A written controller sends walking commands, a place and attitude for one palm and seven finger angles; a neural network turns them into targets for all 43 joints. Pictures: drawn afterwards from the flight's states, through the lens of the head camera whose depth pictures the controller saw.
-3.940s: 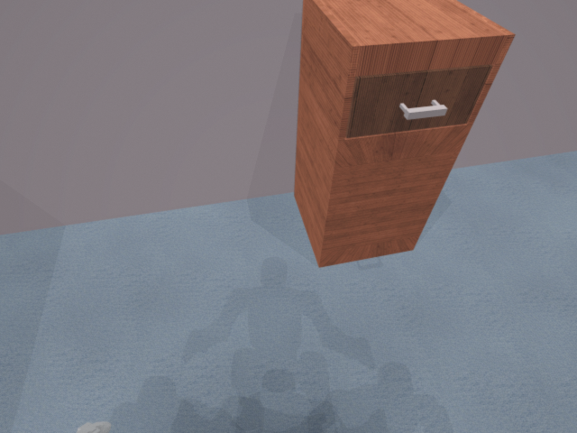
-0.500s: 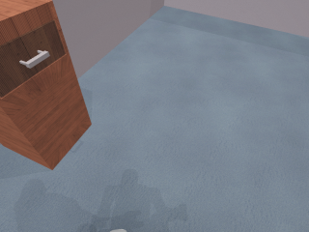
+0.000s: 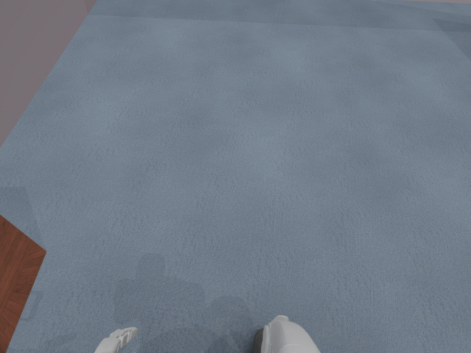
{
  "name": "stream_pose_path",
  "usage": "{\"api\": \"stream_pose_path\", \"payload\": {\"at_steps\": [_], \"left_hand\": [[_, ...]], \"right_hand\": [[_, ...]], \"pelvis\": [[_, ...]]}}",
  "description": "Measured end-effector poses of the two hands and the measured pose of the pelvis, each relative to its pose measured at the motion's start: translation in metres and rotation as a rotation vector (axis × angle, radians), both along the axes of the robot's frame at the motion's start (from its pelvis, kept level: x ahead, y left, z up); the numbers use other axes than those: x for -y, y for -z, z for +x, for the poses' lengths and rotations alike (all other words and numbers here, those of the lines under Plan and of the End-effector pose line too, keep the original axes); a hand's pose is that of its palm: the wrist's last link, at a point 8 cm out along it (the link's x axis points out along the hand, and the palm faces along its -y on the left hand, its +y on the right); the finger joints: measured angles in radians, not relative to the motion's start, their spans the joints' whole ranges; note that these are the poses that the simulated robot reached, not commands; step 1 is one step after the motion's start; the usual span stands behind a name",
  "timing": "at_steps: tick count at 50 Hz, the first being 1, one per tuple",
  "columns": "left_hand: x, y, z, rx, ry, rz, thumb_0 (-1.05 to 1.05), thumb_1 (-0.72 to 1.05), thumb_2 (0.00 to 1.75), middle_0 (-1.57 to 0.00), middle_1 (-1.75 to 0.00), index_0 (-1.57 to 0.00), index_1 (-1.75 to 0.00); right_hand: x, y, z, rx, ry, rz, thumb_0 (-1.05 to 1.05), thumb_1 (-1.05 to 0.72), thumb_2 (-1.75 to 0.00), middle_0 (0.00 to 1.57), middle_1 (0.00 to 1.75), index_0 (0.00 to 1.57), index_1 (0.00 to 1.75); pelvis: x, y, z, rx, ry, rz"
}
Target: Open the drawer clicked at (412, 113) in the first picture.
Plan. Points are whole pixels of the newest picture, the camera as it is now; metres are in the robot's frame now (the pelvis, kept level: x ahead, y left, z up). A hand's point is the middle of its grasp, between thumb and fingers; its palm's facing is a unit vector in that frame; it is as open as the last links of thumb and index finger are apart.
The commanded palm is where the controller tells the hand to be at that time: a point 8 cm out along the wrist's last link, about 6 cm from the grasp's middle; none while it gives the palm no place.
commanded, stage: walk to a spot facing it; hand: left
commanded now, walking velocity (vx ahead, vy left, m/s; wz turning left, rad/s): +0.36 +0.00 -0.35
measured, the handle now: out of the picture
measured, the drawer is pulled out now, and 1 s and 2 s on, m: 0.00 0.00 0.00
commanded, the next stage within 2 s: turn to face it in 1.06 s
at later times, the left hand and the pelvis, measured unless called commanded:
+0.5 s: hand (147, 301) +0.24 +0.18 -0.17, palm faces -0.03 -0.98 -0.19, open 7.3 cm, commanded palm none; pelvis +0.23 -0.01 +0.00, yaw -7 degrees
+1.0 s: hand (192, 170) +0.58 +0.11 -0.16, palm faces -0.33 -0.93 -0.17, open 7.4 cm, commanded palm none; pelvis +0.44 -0.04 +0.00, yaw -20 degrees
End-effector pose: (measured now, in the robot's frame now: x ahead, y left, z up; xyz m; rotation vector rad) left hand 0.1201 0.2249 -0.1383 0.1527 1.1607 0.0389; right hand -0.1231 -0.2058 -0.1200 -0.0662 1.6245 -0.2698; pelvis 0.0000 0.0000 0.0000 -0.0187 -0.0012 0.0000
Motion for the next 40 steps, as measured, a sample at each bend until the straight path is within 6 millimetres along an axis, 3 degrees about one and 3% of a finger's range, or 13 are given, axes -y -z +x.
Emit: {"api": "stream_pose_path", "payload": {"at_steps": [4,7,12,17,22,27,29,32,40], "left_hand": [[0.028,0.008,0.081,0.096,0.071,0.004,0.0,0.91,0.9,-0.19,-0.3,-0.2,-0.29],[0.039,0.009,0.111,0.131,0.068,0.012,0.0,0.91,0.9,-0.2,-0.3,-0.2,-0.29],[0.038,-0.002,0.114,0.043,0.047,0.045,0.0,0.91,0.9,-0.2,-0.3,-0.2,-0.3],[0.017,-0.011,0.115,-0.034,0.019,0.096,-0.01,0.94,0.9,-0.2,-0.3,-0.21,-0.3],[0.004,-0.005,0.116,-0.113,-0.022,0.082,-0.01,0.92,0.9,-0.2,-0.3,-0.2,-0.3],[-0.008,0.015,0.122,-0.227,-0.064,0.043,0.0,0.91,0.9,-0.2,-0.3,-0.2,-0.3],[-0.013,0.022,0.13,-0.28,-0.061,0.03,0.0,0.91,0.9,-0.2,-0.3,-0.2,-0.3],[-0.017,0.019,0.157,-0.317,-0.023,0.024,0.0,0.91,0.9,-0.2,-0.3,-0.2,-0.3],[-0.008,0.003,0.287,-0.213,0.074,0.02,0.0,0.91,0.9,-0.2,-0.3,-0.2,-0.29]], "right_hand": [[0.002,0.011,0.01,-0.098,0.073,0.039,0.0,-0.9,-0.9,0.2,0.3,0.2,0.3],[0.015,0.022,0.051,-0.074,0.094,0.04,0.0,-0.9,-0.9,0.2,0.3,0.2,0.3],[0.044,0.022,0.18,0.189,0.043,-0.01,0.01,-0.91,-0.9,0.2,0.29,0.2,0.3],[0.06,0.009,0.305,0.436,-0.017,-0.041,0.0,-0.92,-0.9,0.2,0.29,0.19,0.3],[0.058,-0.005,0.399,0.546,-0.093,-0.048,0.0,-0.92,-0.9,0.2,0.29,0.19,0.3],[0.041,-0.008,0.474,0.586,-0.152,-0.07,0.0,-0.91,-0.9,0.2,0.29,0.19,0.3],[0.034,-0.006,0.492,0.601,-0.153,-0.088,0.0,-0.91,-0.9,0.2,0.29,0.2,0.3],[0.025,-0.007,0.493,0.577,-0.099,-0.096,0.0,-0.91,-0.9,0.2,0.29,0.2,0.3],[0.02,-0.008,0.441,0.337,0.098,-0.125,-0.02,-0.95,-0.9,0.2,0.3,0.2,0.3]], "pelvis": [[0.018,0.018,0.048,0.002,0.033,0.007],[0.03,0.021,0.076,0.016,0.055,0.013],[0.035,0.003,0.117,0.022,0.091,0.01],[0.031,-0.006,0.158,0.014,0.115,0.002],[0.021,-0.006,0.202,0.016,0.125,-0.014],[0.003,0.004,0.256,0.018,0.137,-0.027],[-0.004,0.009,0.274,0.025,0.155,-0.013],[-0.011,0.003,0.298,0.035,0.19,-0.008],[-0.009,-0.013,0.361,0.017,0.252,0.002]]}}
